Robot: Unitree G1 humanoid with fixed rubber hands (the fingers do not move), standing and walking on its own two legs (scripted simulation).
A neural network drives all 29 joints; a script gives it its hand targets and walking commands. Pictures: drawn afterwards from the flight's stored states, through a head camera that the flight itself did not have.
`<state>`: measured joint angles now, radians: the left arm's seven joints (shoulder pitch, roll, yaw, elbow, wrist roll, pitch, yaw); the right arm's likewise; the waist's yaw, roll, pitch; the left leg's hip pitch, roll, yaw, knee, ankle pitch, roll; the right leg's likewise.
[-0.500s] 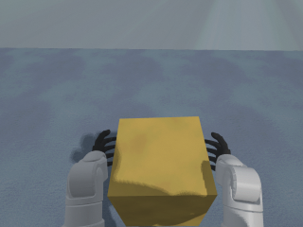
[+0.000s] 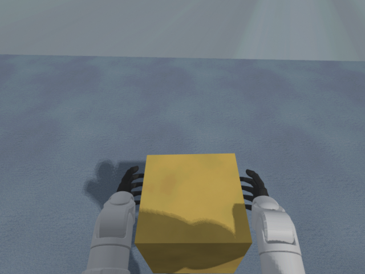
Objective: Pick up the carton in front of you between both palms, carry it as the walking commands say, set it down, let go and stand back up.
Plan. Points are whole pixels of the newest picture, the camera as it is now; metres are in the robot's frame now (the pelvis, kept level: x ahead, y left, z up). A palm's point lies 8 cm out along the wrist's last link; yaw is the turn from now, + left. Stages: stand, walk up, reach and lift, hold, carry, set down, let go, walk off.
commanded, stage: carry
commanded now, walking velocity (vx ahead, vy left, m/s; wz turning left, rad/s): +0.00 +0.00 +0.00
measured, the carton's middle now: (191, 216) +0.28 +0.00 -0.05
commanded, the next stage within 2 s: hold in 1.06 s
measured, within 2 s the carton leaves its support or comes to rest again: neither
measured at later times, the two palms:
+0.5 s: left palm (122, 204) +0.26 +0.15 +0.04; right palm (261, 210) +0.26 -0.15 +0.04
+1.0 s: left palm (122, 208) +0.25 +0.15 +0.04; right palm (264, 214) +0.25 -0.15 +0.04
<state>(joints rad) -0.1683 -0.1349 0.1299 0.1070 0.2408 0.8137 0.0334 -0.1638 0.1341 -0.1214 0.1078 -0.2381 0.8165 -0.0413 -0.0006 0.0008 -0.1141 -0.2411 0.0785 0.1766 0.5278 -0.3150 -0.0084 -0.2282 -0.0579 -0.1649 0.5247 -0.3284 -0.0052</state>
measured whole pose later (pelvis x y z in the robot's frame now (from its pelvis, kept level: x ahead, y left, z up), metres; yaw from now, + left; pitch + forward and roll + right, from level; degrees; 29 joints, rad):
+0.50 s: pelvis -0.03 +0.00 +0.00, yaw +0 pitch +2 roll +0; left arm -0.21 -0.14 0.17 0.17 0.24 0.73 0.03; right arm -0.20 0.14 -0.15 0.17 -0.24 0.74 -0.04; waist 0.00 0.00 -0.10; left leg -0.27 0.08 0.17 0.50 -0.26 0.00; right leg -0.26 -0.06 -0.17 0.51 -0.27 -0.01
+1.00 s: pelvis -0.04 +0.00 +0.00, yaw +0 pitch +2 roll +0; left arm -0.22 -0.14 0.17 0.18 0.25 0.73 0.03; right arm -0.21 0.14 -0.16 0.18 -0.24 0.74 -0.05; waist 0.00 0.00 -0.10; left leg -0.29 0.08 0.17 0.50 -0.24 0.00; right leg -0.28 -0.06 -0.17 0.51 -0.26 -0.02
